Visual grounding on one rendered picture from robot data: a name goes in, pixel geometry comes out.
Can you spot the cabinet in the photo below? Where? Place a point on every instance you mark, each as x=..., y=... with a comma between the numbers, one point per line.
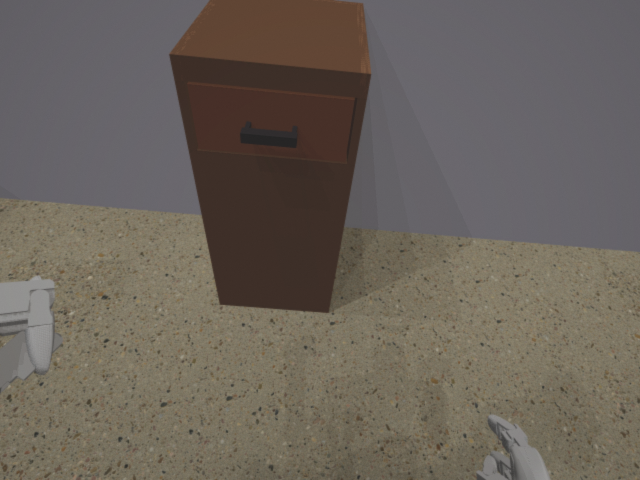
x=274, y=224

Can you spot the drawer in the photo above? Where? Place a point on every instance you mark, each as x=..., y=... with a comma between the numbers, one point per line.
x=220, y=111

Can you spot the robot left hand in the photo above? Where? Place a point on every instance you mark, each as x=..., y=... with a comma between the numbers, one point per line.
x=25, y=310

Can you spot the robot right hand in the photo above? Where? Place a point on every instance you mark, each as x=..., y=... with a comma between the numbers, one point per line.
x=525, y=462

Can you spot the handle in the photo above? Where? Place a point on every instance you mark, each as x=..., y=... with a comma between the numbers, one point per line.
x=250, y=135

